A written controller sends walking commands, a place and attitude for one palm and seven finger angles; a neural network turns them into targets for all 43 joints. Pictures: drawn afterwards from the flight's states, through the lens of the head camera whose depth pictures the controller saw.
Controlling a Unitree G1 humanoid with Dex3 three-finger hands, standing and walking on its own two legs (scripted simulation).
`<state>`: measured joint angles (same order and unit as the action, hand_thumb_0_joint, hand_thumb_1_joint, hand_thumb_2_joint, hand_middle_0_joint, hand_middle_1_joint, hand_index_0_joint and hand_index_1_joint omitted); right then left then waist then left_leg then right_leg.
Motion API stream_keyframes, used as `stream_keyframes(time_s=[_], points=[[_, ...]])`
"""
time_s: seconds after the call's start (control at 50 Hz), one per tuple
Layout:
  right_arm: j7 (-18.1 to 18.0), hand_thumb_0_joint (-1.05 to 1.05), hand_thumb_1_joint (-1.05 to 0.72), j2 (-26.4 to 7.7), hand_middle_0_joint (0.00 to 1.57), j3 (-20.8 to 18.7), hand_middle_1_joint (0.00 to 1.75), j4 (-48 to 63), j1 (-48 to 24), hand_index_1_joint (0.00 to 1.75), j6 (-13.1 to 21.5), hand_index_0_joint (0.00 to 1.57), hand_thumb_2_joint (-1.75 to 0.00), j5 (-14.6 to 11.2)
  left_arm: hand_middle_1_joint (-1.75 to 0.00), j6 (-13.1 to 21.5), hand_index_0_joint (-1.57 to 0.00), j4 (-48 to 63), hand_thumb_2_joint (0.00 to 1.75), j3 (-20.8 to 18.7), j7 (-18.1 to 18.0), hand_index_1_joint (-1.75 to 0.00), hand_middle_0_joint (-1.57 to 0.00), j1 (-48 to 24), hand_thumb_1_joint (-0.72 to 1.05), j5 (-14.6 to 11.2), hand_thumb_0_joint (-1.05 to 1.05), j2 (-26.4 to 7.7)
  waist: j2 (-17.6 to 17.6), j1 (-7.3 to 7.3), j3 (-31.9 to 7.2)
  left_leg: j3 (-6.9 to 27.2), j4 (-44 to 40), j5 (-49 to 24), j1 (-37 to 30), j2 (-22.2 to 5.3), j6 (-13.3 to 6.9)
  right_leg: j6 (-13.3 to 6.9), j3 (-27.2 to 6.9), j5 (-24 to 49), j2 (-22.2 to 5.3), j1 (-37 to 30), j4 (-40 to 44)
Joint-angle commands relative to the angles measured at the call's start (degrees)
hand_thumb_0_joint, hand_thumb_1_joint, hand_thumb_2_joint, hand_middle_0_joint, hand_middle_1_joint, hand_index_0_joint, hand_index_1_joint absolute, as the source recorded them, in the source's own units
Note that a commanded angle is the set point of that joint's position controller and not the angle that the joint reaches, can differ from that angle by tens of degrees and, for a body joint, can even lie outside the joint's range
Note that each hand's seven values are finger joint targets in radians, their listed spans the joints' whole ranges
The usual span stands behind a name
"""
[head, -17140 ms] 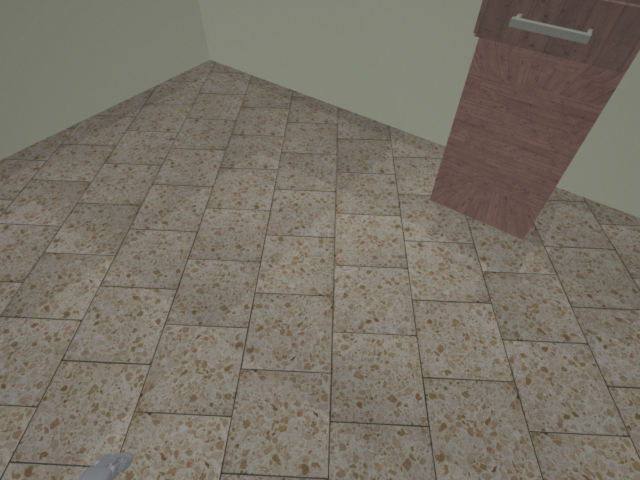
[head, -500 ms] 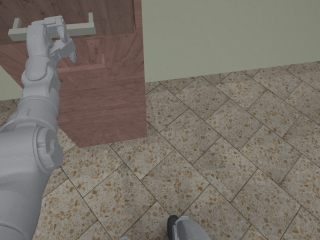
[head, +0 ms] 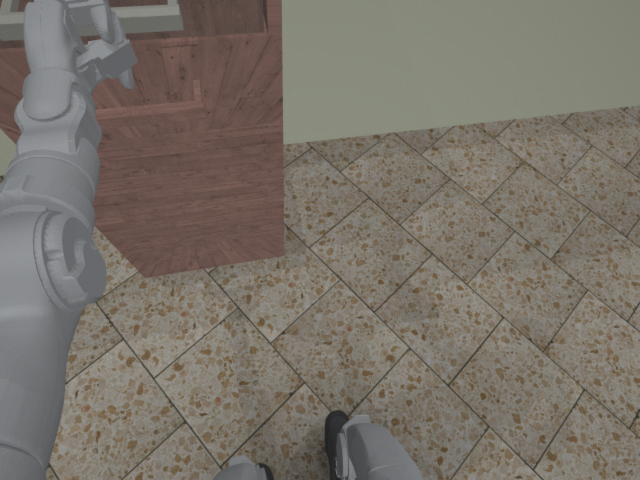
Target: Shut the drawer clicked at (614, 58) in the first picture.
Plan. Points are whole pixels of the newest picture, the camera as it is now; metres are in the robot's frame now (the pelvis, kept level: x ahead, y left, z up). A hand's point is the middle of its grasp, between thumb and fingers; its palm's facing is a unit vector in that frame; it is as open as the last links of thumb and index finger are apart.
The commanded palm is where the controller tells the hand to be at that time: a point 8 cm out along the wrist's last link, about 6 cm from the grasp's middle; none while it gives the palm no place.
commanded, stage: pull the fist back off the drawer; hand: left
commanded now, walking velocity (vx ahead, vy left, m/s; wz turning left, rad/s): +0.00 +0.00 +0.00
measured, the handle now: (93, 9) +0.65 +0.17 +0.14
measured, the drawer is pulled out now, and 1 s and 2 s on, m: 0.00 0.00 0.00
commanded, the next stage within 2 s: draw the hand back to the body in 0.70 s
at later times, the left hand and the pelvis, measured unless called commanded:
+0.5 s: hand (129, 47) +0.57 +0.12 +0.15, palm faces +0.04 -1.00 -0.01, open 3.0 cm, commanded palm +0.54 +0.17 +0.14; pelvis +0.00 +0.00 +0.00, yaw -2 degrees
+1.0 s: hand (103, 78) +0.53 +0.14 +0.15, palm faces +0.03 -1.00 -0.02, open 3.3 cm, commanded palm +0.47 +0.19 +0.15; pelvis +0.05 +0.00 +0.02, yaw -4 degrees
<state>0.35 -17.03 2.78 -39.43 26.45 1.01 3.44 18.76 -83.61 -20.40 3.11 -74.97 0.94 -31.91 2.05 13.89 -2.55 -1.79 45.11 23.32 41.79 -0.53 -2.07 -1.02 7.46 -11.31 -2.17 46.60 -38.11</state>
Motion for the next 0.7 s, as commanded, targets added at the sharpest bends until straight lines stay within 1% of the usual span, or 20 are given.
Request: stream_keyframes(time_s=[0.0, 0.08, 0.12, 0.18, 0.22, 0.26, 0.3, 0.34, 0.4, 0.44, 0.46, 0.48, 0.5, 0.54, 0.56, 0.58, 0.6, 0.64, 0.66, 0.68], points=[[-1.1, 0.0, -0.9, -11.3, 0.2, -2.9, 0.3, 0.5, 14.0, 0.3, 0.9, 0.2, -0.9, -0.1, -1.6, 2.7, -1.4, 13.1, 0.9, -0.1, -1.1, -1.6, -1.4, -37.6, 0.9, -0.2, 0.0, -12.0, 5.5, 6.24, -23.6, 6.2, -7.1, -8.5, -10.1, -0.5, 0.3, 0.8, -5.9, -0.1, 3.2, -12.4, 3.5], [-1.0, 0.0, -0.9, -11.4, 0.2, -2.8, 0.3, 0.8, 14.3, 0.3, 1.2, 0.2, -0.9, 0.1, -1.6, 2.6, -1.4, 13.2, 0.9, -0.4, -0.3, -1.6, -1.4, -38.0, 0.9, -0.3, 0.0, -12.9, 7.0, 5.85, -24.7, 6.3, -7.0, -8.2, -9.9, -0.4, 0.4, 0.5, -6.0, -0.3, 3.1, -12.7, 3.3], [-1.0, 0.0, -0.9, -11.6, 0.2, -2.9, 0.3, 1.2, 14.5, 0.3, 1.1, 0.2, -0.9, 0.1, -1.6, 2.6, -1.4, 13.0, 0.9, -1.8, -0.2, -1.6, -1.4, -37.7, 0.9, -0.1, 0.0, -15.2, 5.1, 5.6, -25.3, 6.0, -6.9, -7.3, -8.2, -0.3, 0.1, 0.6, -6.2, -0.6, 3.0, -14.3, 3.4], [-0.6, 0.0, -0.9, -11.4, 0.2, -2.8, 0.3, 1.5, 14.4, 0.3, 1.3, 0.2, -0.9, 0.2, -1.6, 2.6, -1.4, 13.8, 0.9, -0.3, 0.2, -1.6, -1.4, -37.6, 0.9, -0.3, 0.0, -12.9, 7.4, 5.1, -25.5, 6.0, -6.9, -7.1, -9.1, -0.2, 0.3, 0.3, -6.3, -0.8, 3.0, -13.6, 3.4], [-0.5, 0.0, -0.9, -11.5, 0.2, -3.0, 0.3, 1.6, 14.6, 0.3, 1.2, 0.2, -0.9, 0.2, -1.6, 2.5, -1.4, 13.8, 0.9, -1.5, 0.4, -1.6, -1.4, -36.0, 0.9, -0.4, 0.0, -14.2, 6.0, 4.46, -25.8, 5.9, -6.8, -7.5, -8.9, -0.3, 0.2, 0.3, -6.3, -0.4, 3.0, -14.5, 3.3], [-0.3, 0.0, -0.9, -11.4, 0.2, -3.2, 0.3, 1.9, 14.7, 0.3, 1.3, 0.2, -0.9, 0.2, -1.6, 2.7, -1.4, 15.2, 0.9, -1.6, 0.5, -1.6, -1.4, -34.7, 0.9, -0.6, 0.0, -13.7, 7.0, 3.88, -28.0, 6.0, -6.7, -9.3, -10.9, -0.4, 0.3, 0.2, -6.1, 0.8, 3.1, -14.8, 3.1], [-0.1, 0.0, -0.9, -11.3, 0.2, -3.2, 0.3, 2.0, 14.5, 0.3, 1.2, 0.2, -0.9, 0.3, -1.6, 2.5, -1.4, 16.2, 0.9, -0.7, 0.8, -1.6, -1.4, -33.7, 0.9, -0.9, 0.0, -12.0, 7.5, 3.54, -27.3, 6.1, -6.9, -9.4, -11.6, -0.5, 0.5, 0.2, -5.9, 0.6, 3.1, -14.3, 3.2], [0.0, 0.0, -0.9, -11.3, 0.2, -3.4, 0.3, 2.5, 14.4, 0.3, 1.2, 0.2, -0.9, 0.2, -1.6, 2.8, -1.4, 17.1, 0.9, -2.3, 0.9, -1.6, -1.4, -30.3, 0.9, -1.5, 0.0, -12.5, 5.9, 2.23, -28.6, 5.9, -7.0, -11.0, -12.5, -0.6, 0.4, -0.1, -5.7, 2.0, 3.3, -16.1, 2.9], [0.2, 0.0, -0.9, -10.9, 0.2, -3.7, 0.3, 3.2, 13.3, 0.3, 0.9, 0.2, -0.9, -0.3, -1.6, 2.5, -1.4, 18.9, 0.9, -3.1, 1.3, -1.6, -1.4, -25.7, 0.9, -2.4, 0.0, -12.3, 4.1, 0.57, -28.4, 4.2, -7.4, -11.2, -10.3, -0.5, 0.3, 0.0, -6.5, 4.1, 3.2, -20.4, 3.3], [0.2, 0.0, -0.9, -10.7, 0.2, -3.8, 0.3, 4.0, 12.7, 0.3, 0.5, 0.2, -0.9, -0.5, -1.6, 2.8, -1.4, 20.6, 0.9, -3.2, 1.6, -1.6, -1.4, -22.8, 0.9, -2.5, 0.0, -12.0, 5.1, -0.58, -29.0, 3.9, -7.6, -12.9, -11.4, -0.4, 0.3, -0.3, -6.2, 6.2, 3.3, -21.5, 2.8], [0.3, 0.0, -0.9, -10.4, 0.2, -3.9, 0.3, 4.1, 12.4, 0.3, 0.4, 0.2, -0.9, -0.7, -1.6, 2.6, -1.4, 20.4, 0.9, -3.1, 1.6, -1.6, -1.4, -20.8, 0.9, -2.6, 0.0, -11.4, 5.2, -1.11, -27.7, 3.6, -7.8, -13.5, -11.2, -0.5, 0.4, -0.3, -6.2, 6.7, 3.3, -21.5, 2.9], [0.4, 0.0, -0.9, -10.3, 0.2, -4.0, 0.3, 4.3, 12.1, 0.3, 0.2, 0.2, -0.9, -0.8, -1.6, 2.3, -1.4, 20.5, 0.9, -2.3, 1.7, -1.6, -1.4, -18.9, 0.9, -2.7, 0.0, -10.1, 3.6, -1.17, -26.7, 3.3, -7.9, -13.6, -10.8, -0.6, 0.3, -0.2, -6.2, 7.1, 3.3, -21.9, 3.0], [0.4, 0.0, -0.9, -10.3, 0.2, -4.0, 0.3, 4.6, 11.7, 0.3, 0.1, 0.2, -0.9, -0.9, -1.6, 2.2, -1.4, 21.1, 0.9, -3.1, 1.6, -1.6, -1.4, -17.7, 0.9, -2.9, 0.0, -10.6, 2.6, -1.77, -26.1, 3.1, -8.2, -13.6, -10.0, -0.6, 0.3, -0.2, -6.2, 7.6, 3.3, -23.0, 3.0], [0.4, 0.0, -0.9, -10.1, 0.2, -4.4, 0.3, 5.9, 11.0, 0.3, -0.3, 0.2, -0.9, -1.2, -1.6, 2.7, -1.4, 25.3, 0.9, -4.3, 1.5, -1.6, -1.4, -14.7, 0.9, -3.3, 0.0, -10.8, 3.6, -3.48, -29.1, 2.7, -8.2, -17.2, -12.4, -0.4, 0.3, -0.5, -6.1, 11.2, 3.5, -25.5, 2.3], [0.4, 0.0, -0.9, -9.8, 0.2, -4.5, 0.3, 6.1, 10.7, 0.3, -0.4, 0.2, -0.9, -1.3, -1.6, 2.8, -1.4, 26.1, 0.9, -4.0, 1.4, -1.6, -1.4, -13.1, 0.9, -3.7, 0.0, -9.9, 3.7, -3.76, -30.0, 2.5, -8.1, -19.0, -13.7, -0.5, 0.4, -0.4, -6.0, 12.7, 3.6, -25.8, 2.1], [0.4, 0.0, -0.9, -9.5, 0.2, -4.6, 0.3, 6.3, 10.1, 0.3, -0.5, 0.2, -0.9, -1.4, -1.6, 2.8, -1.4, 27.1, 0.9, -3.4, 1.4, -1.6, -1.4, -12.4, 0.9, -3.9, 0.0, -8.8, 3.3, -3.9, -29.3, 2.2, -8.2, -19.7, -13.8, -0.6, 0.5, -0.4, -6.0, 13.7, 3.6, -26.2, 2.2], [0.5, 0.0, -0.9, -9.4, 0.2, -4.7, 0.3, 6.1, 10.0, 0.3, -0.7, 0.2, -0.9, -1.5, -1.6, 2.6, -1.4, 26.7, 0.9, -3.1, 1.3, -1.6, -1.4, -12.2, 0.9, -4.1, 0.0, -7.9, 1.3, -3.39, -27.7, 2.1, -8.4, -19.8, -13.3, -0.7, 0.4, -0.2, -5.8, 14.3, 3.6, -26.3, 2.4], [0.2, 0.0, -0.9, -9.5, 0.2, -4.9, 0.3, 6.4, 9.4, 0.3, -1.2, 0.2, -0.9, -1.8, -1.6, 2.9, -1.4, 28.9, 0.9, -4.4, 1.0, -1.6, -1.4, -12.7, 0.9, -4.2, 0.0, -9.6, 0.8, -3.8, -27.4, 1.8, -8.3, -20.8, -13.3, -0.6, 0.3, -0.3, -6.1, 16.3, 3.7, -27.9, 2.2], [0.2, 0.0, -0.9, -9.2, 0.2, -5.0, 0.3, 6.3, 9.3, 0.3, -1.2, 0.2, -0.9, -1.8, -1.6, 3.0, -1.4, 30.1, 0.9, -4.2, 0.9, -1.6, -1.4, -13.6, 0.9, -4.2, 0.0, -9.2, 2.3, -3.7, -28.3, 1.6, -8.4, -22.5, -14.3, -0.5, 0.3, -0.2, -6.3, 18.2, 3.6, -28.6, 2.0], [0.2, 0.0, -0.9, -9.0, 0.2, -5.2, 0.3, 6.3, 9.3, 0.3, -1.3, 0.2, -0.9, -1.8, -1.6, 3.1, -1.4, 30.9, 0.9, -4.7, 0.7, -1.6, -1.4, -12.5, 0.9, -4.1, 0.0, -9.4, 2.2, -4.18, -29.5, 1.4, -8.0, -24.6, -15.3, -0.5, 0.3, -0.3, -6.3, 20.2, 3.6, -29.4, 1.7]])
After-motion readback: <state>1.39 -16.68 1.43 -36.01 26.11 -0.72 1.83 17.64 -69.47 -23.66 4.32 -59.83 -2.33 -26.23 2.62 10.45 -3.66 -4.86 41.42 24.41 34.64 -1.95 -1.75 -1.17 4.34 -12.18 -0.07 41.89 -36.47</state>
